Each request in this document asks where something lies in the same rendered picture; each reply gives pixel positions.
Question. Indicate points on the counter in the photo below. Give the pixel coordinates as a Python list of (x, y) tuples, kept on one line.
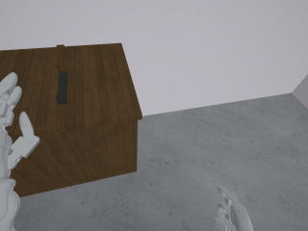
[(92, 137)]

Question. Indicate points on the right robot hand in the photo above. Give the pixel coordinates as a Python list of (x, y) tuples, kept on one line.
[(237, 218)]

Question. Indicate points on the tap lever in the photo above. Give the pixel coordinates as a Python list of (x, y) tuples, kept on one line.
[(61, 95)]

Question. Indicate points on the left robot hand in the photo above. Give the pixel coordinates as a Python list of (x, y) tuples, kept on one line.
[(23, 146)]

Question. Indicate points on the robot left forearm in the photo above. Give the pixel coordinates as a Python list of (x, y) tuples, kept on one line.
[(9, 204)]

